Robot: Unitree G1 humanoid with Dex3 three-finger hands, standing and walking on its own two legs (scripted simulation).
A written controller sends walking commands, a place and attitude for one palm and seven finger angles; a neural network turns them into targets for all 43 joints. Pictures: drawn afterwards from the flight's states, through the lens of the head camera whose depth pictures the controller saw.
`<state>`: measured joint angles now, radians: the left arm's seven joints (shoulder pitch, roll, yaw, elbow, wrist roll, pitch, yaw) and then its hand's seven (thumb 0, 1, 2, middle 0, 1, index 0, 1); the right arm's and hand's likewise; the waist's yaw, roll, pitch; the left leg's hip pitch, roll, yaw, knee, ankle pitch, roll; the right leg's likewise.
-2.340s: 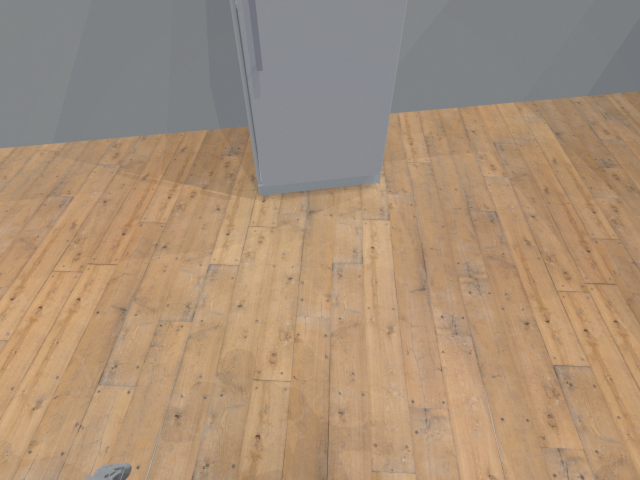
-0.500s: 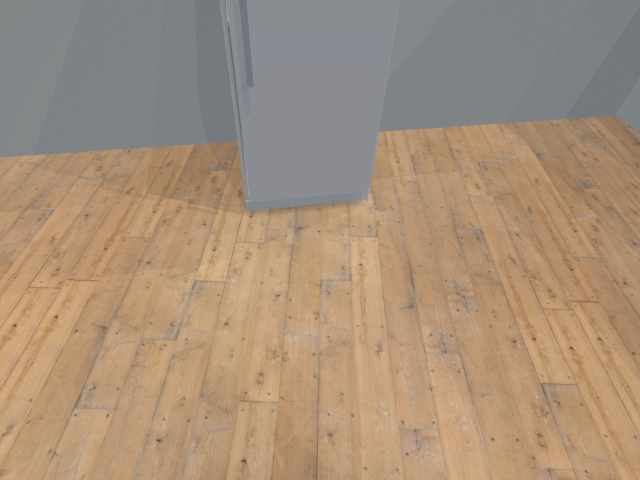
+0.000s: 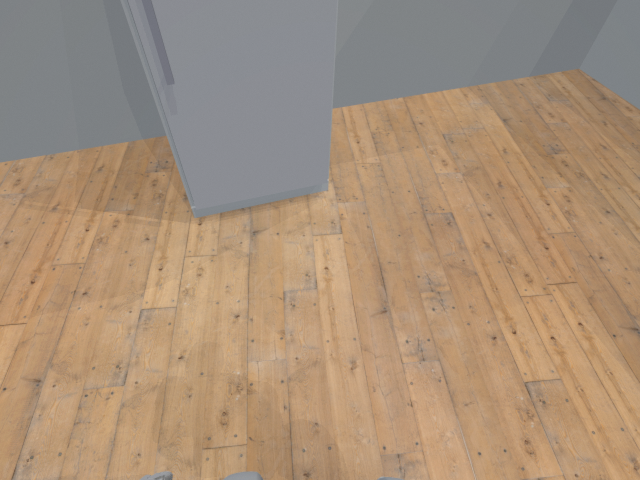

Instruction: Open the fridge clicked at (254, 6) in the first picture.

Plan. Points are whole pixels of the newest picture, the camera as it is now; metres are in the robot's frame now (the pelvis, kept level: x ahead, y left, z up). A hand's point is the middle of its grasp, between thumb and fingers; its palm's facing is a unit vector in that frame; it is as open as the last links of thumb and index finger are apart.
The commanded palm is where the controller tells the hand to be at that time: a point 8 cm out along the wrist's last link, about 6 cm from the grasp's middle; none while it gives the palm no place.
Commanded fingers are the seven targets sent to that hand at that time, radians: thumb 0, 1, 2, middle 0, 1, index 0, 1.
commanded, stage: walk to a spot facing it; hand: left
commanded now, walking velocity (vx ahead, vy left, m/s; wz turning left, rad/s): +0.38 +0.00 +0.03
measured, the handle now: out of the picture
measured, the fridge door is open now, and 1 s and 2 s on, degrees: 0 0 0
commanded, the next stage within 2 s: turn to face it in 0.70 s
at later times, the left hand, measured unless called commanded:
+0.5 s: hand (175, 411) +0.24 +0.23 -0.15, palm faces +0.01 -0.99 -0.14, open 7.4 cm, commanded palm none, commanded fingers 0.00 0.90 0.90 -0.20 -0.30 -0.20 -0.30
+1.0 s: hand (239, 273) +0.49 +0.17 -0.15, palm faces -0.01 -0.98 -0.21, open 7.2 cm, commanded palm none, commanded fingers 0.00 0.90 0.90 -0.20 -0.30 -0.20 -0.30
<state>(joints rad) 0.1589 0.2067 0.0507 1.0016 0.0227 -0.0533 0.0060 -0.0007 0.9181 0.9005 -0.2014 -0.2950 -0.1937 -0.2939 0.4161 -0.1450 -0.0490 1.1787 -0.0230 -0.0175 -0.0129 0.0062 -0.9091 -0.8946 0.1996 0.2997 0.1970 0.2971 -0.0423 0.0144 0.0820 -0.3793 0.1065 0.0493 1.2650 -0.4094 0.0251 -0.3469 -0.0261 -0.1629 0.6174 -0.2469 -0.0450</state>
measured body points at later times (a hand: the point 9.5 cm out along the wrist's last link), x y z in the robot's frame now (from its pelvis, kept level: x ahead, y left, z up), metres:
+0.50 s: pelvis +0.22 +0.05 +0.02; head +0.23 +0.06 +0.47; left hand +0.24 +0.28 -0.14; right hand +0.20 -0.18 -0.12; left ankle +0.19 +0.14 -0.72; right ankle +0.25 -0.10 -0.65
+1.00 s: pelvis +0.43 -0.01 +0.02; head +0.44 -0.02 +0.47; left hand +0.49 +0.22 -0.13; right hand +0.45 -0.25 -0.14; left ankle +0.50 +0.11 -0.68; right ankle +0.41 -0.11 -0.72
